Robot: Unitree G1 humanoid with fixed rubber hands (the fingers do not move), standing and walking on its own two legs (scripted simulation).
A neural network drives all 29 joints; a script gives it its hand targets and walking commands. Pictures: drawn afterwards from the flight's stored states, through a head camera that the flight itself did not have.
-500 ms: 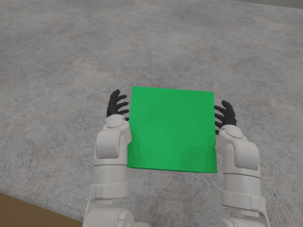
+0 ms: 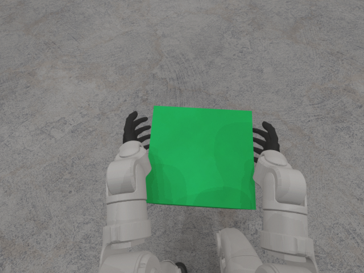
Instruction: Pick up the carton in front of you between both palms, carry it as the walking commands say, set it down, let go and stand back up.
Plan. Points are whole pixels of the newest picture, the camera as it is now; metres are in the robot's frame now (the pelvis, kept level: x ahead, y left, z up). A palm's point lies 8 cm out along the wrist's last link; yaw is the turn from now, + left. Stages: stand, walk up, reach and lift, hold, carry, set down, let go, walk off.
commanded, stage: carry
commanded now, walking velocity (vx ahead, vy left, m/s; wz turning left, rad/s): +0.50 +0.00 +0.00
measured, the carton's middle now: (197, 165) +0.35 -0.02 -0.07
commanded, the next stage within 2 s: none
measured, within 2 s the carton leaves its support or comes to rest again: neither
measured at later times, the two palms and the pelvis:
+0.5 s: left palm (129, 11) +0.72 +0.13 +0.13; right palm (236, 6) +0.72 -0.15 +0.11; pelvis +0.40 -0.02 +0.02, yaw +2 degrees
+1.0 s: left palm out of the picture +0.98 +0.10 +0.11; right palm out of the picture +0.97 -0.18 +0.10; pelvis +0.71 -0.03 +0.00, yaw +0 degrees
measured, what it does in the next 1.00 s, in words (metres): walks ahead: right foot, then left foot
